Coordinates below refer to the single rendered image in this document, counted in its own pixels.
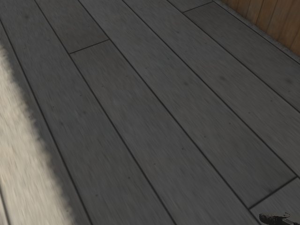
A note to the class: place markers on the robot right hand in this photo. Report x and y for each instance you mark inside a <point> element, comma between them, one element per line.
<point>271,218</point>

